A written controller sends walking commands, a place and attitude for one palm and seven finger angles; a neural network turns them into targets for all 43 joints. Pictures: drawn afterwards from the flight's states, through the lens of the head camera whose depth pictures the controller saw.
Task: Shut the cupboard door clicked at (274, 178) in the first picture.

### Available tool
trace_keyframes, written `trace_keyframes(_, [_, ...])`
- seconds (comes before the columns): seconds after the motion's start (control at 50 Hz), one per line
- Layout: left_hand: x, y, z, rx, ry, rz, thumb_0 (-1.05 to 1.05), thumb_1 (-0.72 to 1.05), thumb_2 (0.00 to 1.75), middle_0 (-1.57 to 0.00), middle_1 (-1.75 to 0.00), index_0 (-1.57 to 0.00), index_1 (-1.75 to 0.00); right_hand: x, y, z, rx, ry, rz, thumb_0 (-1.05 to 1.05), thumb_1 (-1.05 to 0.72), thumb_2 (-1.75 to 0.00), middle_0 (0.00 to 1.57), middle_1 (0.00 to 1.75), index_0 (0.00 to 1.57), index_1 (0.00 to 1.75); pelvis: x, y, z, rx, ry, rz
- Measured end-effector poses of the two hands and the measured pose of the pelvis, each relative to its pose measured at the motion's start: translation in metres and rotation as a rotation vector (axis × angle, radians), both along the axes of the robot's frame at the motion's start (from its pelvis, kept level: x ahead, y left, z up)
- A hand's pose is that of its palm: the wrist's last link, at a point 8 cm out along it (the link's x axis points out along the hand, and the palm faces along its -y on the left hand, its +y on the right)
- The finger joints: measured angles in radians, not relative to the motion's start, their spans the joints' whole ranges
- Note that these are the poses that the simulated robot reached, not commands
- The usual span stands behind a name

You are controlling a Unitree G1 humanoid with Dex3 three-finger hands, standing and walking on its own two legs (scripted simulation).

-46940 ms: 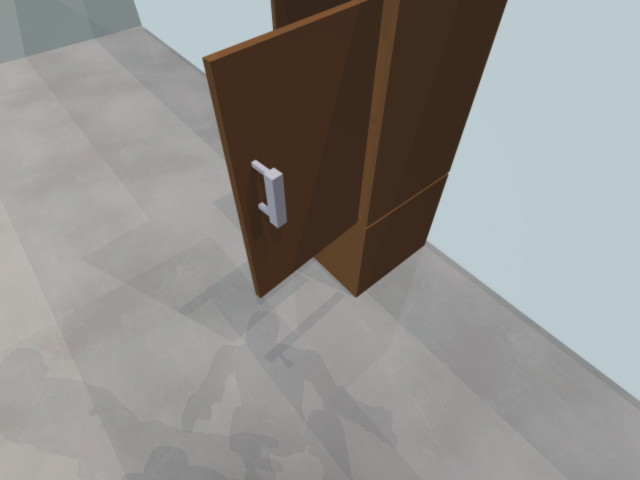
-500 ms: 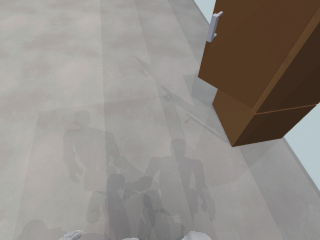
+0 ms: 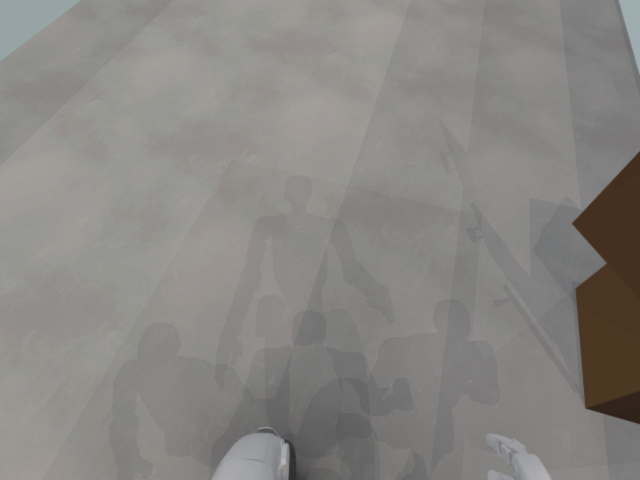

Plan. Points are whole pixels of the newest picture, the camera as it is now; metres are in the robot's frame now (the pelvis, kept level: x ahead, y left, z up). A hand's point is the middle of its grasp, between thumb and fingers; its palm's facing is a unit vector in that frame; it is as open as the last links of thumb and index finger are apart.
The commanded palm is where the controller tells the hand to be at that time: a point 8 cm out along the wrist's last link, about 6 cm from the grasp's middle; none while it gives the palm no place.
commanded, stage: walk to a spot facing it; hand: left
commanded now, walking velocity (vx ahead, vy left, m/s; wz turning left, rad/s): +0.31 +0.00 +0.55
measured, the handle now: out of the picture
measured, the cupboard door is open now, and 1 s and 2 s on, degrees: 36 36 36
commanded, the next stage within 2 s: turn to face it in 0.26 s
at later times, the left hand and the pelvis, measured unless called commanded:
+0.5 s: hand (222, 341) +0.31 +0.19 -0.15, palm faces +0.12 -0.96 -0.24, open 7.3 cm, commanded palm none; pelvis +0.20 -0.01 -0.01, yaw +8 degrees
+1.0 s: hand (209, 317) +0.35 +0.23 -0.17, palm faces -0.02 -0.98 -0.20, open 7.3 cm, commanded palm none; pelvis +0.28 +0.03 +0.01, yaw -7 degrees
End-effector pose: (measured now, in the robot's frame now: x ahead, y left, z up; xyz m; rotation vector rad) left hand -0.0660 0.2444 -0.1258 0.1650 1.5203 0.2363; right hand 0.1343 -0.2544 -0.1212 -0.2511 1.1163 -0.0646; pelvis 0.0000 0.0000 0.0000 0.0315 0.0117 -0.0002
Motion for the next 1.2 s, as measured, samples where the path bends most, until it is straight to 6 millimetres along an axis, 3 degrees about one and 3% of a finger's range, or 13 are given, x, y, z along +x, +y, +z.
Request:
trace_keyframes(0.06, [-0.006, 0.013, -0.015, -0.021, 0.077, 0.048, 0.01, 0.91, 0.90, -0.20, -0.30, -0.21, -0.30, 0.052, 0.020, -0.005, -0.013, -0.109, 0.054, 0.00, -0.91, -0.90, 0.19, 0.29, 0.20, 0.30, 0.024, 0.015, -0.018, -0.026, -0.003, 0.023])
trace_keyframes(0.12, [0.026, 0.025, -0.021, -0.011, 0.049, 0.064, 0.01, 0.91, 0.90, -0.20, -0.30, -0.20, -0.30, 0.070, 0.034, -0.001, -0.020, -0.111, 0.076, 0.00, -0.91, -0.90, 0.19, 0.29, 0.20, 0.30, 0.041, 0.018, -0.015, -0.016, -0.013, 0.040])
trace_keyframes(0.28, [0.188, 0.028, 0.000, -0.002, -0.284, 0.039, 0.01, 0.91, 0.90, -0.20, -0.30, -0.20, -0.30, 0.067, 0.046, -0.001, 0.007, 0.065, 0.059, 0.00, -0.91, -0.90, 0.20, 0.29, 0.20, 0.30, 0.097, 0.016, 0.007, -0.023, -0.002, 0.119])
trace_keyframes(0.38, [0.282, 0.015, 0.014, 0.004, -0.416, -0.007, 0.01, 0.91, 0.90, -0.20, -0.30, -0.20, -0.30, 0.069, 0.030, -0.007, 0.018, 0.161, 0.003, 0.00, -0.91, -0.90, 0.20, 0.30, 0.21, 0.30, 0.142, 0.005, 0.009, -0.014, 0.004, 0.146])
trace_keyframes(0.46, [0.341, 0.001, 0.012, 0.030, -0.484, -0.041, 0.01, 0.91, 0.90, -0.20, -0.30, -0.20, -0.30, 0.083, 0.010, -0.024, 0.019, 0.223, -0.037, 0.00, -0.91, -0.90, 0.20, 0.30, 0.21, 0.30, 0.185, -0.010, -0.004, -0.001, 0.001, 0.145])
trace_keyframes(0.52, [0.359, -0.012, 0.010, 0.025, -0.462, -0.045, 0.00, 0.91, 0.90, -0.20, -0.30, -0.20, -0.30, 0.100, 0.000, -0.028, 0.007, 0.254, -0.056, 0.00, -0.91, -0.90, 0.20, 0.29, 0.20, 0.30, 0.207, -0.014, -0.003, -0.019, -0.008, 0.139])
trace_keyframes(0.62, [0.354, -0.031, 0.007, -0.016, -0.330, -0.012, 0.00, 0.91, 0.90, -0.20, -0.30, -0.21, -0.30, 0.142, 0.001, -0.013, 0.004, 0.226, -0.069, 0.00, -0.91, -0.90, 0.19, 0.29, 0.20, 0.30, 0.236, -0.016, 0.011, -0.014, 0.008, 0.104])
trace_keyframes(0.78, [0.345, -0.007, -0.002, -0.021, -0.179, -0.003, 0.00, 0.94, 0.90, -0.20, -0.30, -0.21, -0.30, 0.211, 0.028, -0.001, 0.020, 0.092, -0.098, 0.00, -0.91, -0.90, 0.19, 0.29, 0.20, 0.30, 0.262, -0.001, 0.013, -0.030, 0.018, 0.010])
trace_keyframes(0.86, [0.355, 0.013, -0.017, -0.041, -0.148, -0.019, 0.00, 0.92, 0.90, -0.20, -0.30, -0.21, -0.30, 0.233, 0.042, 0.001, 0.001, 0.001, -0.116, 0.00, -0.91, -0.90, 0.20, 0.29, 0.20, 0.30, 0.274, 0.017, 0.003, -0.061, 0.013, -0.035])
trace_keyframes(0.92, [0.376, 0.025, -0.018, -0.051, -0.158, -0.060, 0.01, 0.92, 0.90, -0.20, -0.30, -0.21, -0.30, 0.233, 0.047, 0.007, -0.017, -0.010, -0.125, 0.00, -0.91, -0.90, 0.20, 0.29, 0.20, 0.30, 0.278, 0.023, 0.004, -0.056, 0.001, -0.076])
trace_keyframes(1.04, [0.435, 0.033, -0.005, -0.056, -0.230, -0.163, 0.01, 0.91, 0.90, -0.20, -0.30, -0.20, -0.30, 0.212, 0.040, 0.016, -0.038, 0.026, -0.202, 0.00, -0.90, -0.90, 0.20, 0.29, 0.21, 0.30, 0.287, 0.028, 0.013, -0.068, -0.003, -0.157])
trace_keyframes(1.12, [0.478, 0.024, 0.003, -0.050, -0.275, -0.262, 0.01, 0.91, 0.90, -0.19, -0.30, -0.20, -0.30, 0.188, 0.026, 0.012, -0.041, 0.051, -0.288, 0.00, -0.90, -0.90, 0.20, 0.30, 0.21, 0.30, 0.291, 0.024, 0.012, -0.072, -0.002, -0.213])
trace_keyframes(1.2, [0.520, 0.002, 0.009, -0.036, -0.328, -0.368, 0.01, 0.91, 0.90, -0.19, -0.30, -0.20, -0.30, 0.157, 0.007, 0.000, -0.033, 0.089, -0.377, 0.00, -0.90, -0.90, 0.20, 0.30, 0.21, 0.30, 0.295, 0.013, 0.006, -0.061, -0.001, -0.269])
